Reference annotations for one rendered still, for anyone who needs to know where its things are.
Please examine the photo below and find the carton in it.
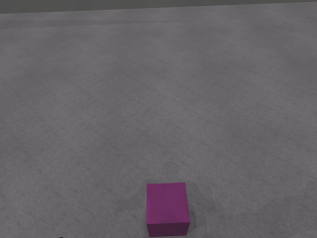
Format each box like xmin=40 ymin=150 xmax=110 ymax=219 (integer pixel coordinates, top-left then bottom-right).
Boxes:
xmin=147 ymin=182 xmax=191 ymax=237

